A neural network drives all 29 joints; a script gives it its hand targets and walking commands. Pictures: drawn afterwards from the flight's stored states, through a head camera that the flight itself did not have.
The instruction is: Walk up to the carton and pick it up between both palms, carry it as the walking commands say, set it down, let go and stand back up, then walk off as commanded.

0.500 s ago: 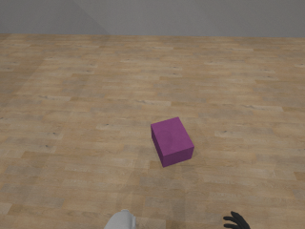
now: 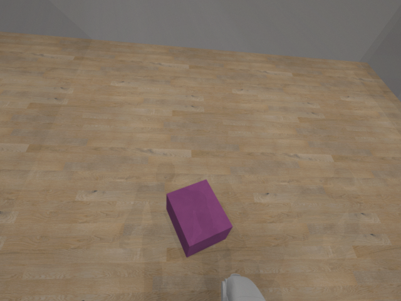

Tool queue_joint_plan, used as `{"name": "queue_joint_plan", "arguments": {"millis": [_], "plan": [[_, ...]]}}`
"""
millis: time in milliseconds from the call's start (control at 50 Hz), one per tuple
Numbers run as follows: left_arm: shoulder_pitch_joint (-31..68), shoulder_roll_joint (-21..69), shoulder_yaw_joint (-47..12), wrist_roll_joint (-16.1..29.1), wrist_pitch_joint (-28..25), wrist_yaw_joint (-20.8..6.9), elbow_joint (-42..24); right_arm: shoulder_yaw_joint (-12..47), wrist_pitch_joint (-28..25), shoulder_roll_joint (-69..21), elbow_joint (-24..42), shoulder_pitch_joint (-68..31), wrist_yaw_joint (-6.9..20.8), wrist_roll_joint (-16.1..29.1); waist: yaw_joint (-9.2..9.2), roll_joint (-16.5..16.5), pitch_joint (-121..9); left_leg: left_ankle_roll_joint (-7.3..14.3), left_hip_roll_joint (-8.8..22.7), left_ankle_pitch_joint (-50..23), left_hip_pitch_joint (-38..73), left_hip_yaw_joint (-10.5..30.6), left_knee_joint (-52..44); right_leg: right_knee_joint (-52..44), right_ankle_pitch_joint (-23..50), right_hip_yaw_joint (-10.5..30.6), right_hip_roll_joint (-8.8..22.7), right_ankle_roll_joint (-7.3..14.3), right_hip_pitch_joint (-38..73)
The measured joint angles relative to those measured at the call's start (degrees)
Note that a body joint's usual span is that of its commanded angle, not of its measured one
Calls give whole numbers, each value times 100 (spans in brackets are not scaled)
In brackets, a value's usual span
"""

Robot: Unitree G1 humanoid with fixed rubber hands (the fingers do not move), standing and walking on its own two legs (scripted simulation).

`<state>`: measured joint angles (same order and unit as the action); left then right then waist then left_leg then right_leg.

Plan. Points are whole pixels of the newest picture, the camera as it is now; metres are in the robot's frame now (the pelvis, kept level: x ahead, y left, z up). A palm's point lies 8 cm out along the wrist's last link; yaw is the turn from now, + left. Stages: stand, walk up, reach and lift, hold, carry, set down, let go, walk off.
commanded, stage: walk up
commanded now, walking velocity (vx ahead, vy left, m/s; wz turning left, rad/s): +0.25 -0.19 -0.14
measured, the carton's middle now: (196, 217) +0.57 -0.06 -0.69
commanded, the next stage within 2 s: stand in 1.96 s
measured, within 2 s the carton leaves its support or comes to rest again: neither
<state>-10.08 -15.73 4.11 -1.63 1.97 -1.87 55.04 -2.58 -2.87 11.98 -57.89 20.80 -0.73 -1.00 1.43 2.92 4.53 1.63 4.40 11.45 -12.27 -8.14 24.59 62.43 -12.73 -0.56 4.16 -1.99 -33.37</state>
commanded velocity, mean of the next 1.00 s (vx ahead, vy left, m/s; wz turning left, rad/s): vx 0.11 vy -0.15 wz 0.23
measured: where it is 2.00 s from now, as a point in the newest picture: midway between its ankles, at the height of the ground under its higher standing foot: outside the picture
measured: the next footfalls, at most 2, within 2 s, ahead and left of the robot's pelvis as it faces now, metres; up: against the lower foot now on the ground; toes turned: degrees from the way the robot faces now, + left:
right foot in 0.24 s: +0.18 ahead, -0.19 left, +0.00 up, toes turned -7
left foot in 0.52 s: +0.13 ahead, +0.06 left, +0.00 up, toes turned +5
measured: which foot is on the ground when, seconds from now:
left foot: down 0.00-0.26, up 0.28-0.50, down 0.52-0.80, up 0.82-1.00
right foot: up 0.00-0.22, down 0.24-0.52, up 0.54-0.78, down 0.80-1.00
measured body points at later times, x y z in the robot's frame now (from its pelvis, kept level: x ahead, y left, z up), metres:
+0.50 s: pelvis +0.09 -0.08 -0.01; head +0.11 -0.09 +0.44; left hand +0.18 +0.16 -0.16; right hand +0.10 -0.32 -0.17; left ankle +0.08 +0.05 -0.73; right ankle +0.14 -0.19 -0.75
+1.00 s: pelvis +0.15 -0.20 -0.01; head +0.20 -0.21 +0.44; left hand +0.14 +0.07 -0.14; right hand +0.31 -0.46 -0.15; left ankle +0.10 -0.10 -0.68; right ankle +0.17 -0.32 -0.75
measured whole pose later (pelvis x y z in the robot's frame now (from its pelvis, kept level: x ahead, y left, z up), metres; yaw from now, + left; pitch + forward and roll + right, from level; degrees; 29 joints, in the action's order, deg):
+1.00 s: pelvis +0.15 -0.20 -0.01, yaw +16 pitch +2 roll +0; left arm -12.5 -13.2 1.8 -1.9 0.4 0.9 51.9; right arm -5.3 2.7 17.3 -49.7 12.1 -1.1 -1.3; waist -1.7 -2.3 3.2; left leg -1.6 0.9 26.6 -28.2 -1.4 59.7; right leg 26.7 -14.8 -5.7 2.4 0.5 -14.0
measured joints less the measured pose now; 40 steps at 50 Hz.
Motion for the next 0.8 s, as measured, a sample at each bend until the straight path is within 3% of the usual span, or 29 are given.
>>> {"name": "queue_joint_plan", "arguments": {"millis": [80,180,260,320,380,460,520,560,600,640,700,760,800], "plan": [[178,95,-37,3,77,-80,-52,-25,12,-98,25,227,-26,-17,56,-31,-50,-128,112,74,360,-30,-242,-521,368,-69,80,-91,-103],[317,320,-173,61,-40,-71,15,-65,-34,-165,27,237,40,-54,138,-192,-143,-323,193,251,747,-102,-409,-2243,165,-315,102,-50,679],[344,382,-207,70,-321,86,86,-51,73,-186,-64,180,-7,4,157,-247,-278,-483,218,804,552,-38,324,-3550,606,-457,21,109,1516],[411,589,-241,99,-432,210,213,-13,215,-95,-53,-123,-100,125,76,-606,-108,-425,208,1636,55,512,1411,-3396,295,-551,-197,276,1528],[399,681,-277,113,-349,307,311,-19,360,-100,-45,-338,-111,117,-23,-655,-43,-343,27,1746,-263,652,1870,-3655,380,-598,-233,352,1720],[281,715,-251,64,-224,364,407,-31,493,-117,-48,-503,-127,66,-100,-586,-116,-302,-116,1528,-457,615,1822,-3783,435,-653,-254,374,1776],[190,537,-93,-77,47,238,167,-126,529,-100,-26,-354,-178,-9,29,-472,-224,52,-5,1267,-337,688,976,-3034,-266,-918,-239,362,1454],[194,319,9,-132,167,168,-20,-220,525,-93,-85,-190,-244,-76,121,-255,-231,-137,-5,753,-524,832,1097,-1804,-814,-643,-280,234,935],[216,153,66,-133,192,102,-168,-282,526,-44,-111,32,-284,-76,185,-101,-246,-297,-13,623,-491,983,963,-829,-740,-319,-316,91,535],[234,62,63,-126,158,40,-307,-305,512,70,-92,215,-279,-75,220,-77,-257,-411,46,441,-347,1161,575,-499,-578,-152,-283,-3,385],[280,22,-4,-90,152,-28,-467,-354,456,288,26,363,-238,-101,249,-197,-263,-563,218,184,-207,1451,91,-1110,-614,-12,-240,-74,587],[363,11,-87,-8,141,-38,-577,-411,454,511,181,332,-202,-101,246,-337,-210,-743,372,144,-238,1695,-11,-2315,-694,28,-246,-106,1091],[369,-36,-132,20,75,7,-623,-399,449,619,280,283,-191,-78,183,-317,-200,-804,359,290,-366,1791,214,-3310,-356,-6,-198,-85,1582]]}}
